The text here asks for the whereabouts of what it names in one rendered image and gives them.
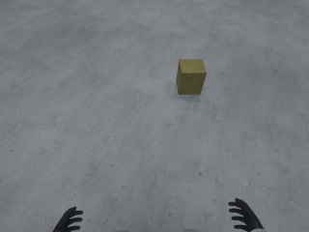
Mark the carton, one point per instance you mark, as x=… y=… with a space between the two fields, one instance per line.
x=191 y=76

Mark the robot right hand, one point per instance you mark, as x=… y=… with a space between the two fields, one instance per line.
x=249 y=218

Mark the robot left hand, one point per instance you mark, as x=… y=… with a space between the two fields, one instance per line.
x=67 y=219

